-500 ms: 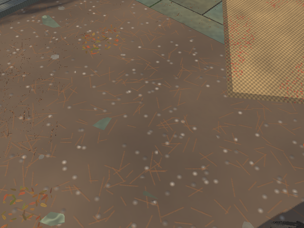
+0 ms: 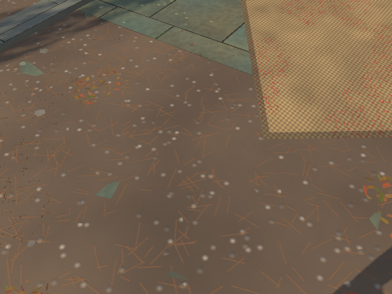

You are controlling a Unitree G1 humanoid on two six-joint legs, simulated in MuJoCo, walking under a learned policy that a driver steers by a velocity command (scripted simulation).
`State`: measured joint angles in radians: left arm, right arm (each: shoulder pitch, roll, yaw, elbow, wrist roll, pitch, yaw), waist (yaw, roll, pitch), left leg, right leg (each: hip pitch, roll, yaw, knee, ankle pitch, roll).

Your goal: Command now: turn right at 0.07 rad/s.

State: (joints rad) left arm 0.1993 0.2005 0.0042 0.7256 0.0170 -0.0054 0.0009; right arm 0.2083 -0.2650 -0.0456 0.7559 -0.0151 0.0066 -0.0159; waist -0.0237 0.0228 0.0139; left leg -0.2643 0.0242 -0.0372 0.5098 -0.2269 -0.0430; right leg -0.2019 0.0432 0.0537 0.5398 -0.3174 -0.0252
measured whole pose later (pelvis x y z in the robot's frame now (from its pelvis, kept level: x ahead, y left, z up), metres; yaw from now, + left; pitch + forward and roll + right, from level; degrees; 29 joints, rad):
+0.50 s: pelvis +0.01 +0.01 +0.00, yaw +0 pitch -2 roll +0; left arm 0.25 0.21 0.03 0.89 0.00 0.00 0.03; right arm 0.20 -0.22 -0.04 0.91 -0.01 0.00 -0.04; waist -0.01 0.01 0.04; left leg -0.25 0.01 -0.03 0.52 -0.24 -0.03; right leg -0.18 0.03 0.06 0.52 -0.32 -0.01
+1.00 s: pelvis +0.11 +0.08 +0.01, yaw +0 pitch +2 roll +0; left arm 0.22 0.26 0.07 0.89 0.05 -0.06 -0.04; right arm 0.40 -0.23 -0.05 0.99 -0.04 -0.08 0.01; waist -0.04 -0.04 -0.05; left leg -0.16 -0.02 0.06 0.43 -0.31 0.05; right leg -0.52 -0.04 0.02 1.14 -0.23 -0.09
